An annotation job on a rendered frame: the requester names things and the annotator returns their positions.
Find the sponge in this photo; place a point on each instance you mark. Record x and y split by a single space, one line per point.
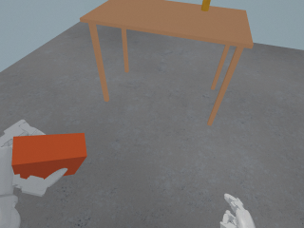
42 155

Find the robot left hand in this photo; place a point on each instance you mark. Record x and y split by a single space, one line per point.
33 185

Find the left robot forearm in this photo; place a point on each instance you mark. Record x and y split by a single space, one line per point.
9 216

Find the table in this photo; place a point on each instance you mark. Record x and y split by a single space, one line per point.
225 26

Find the robot right hand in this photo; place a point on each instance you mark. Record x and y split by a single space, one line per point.
242 218

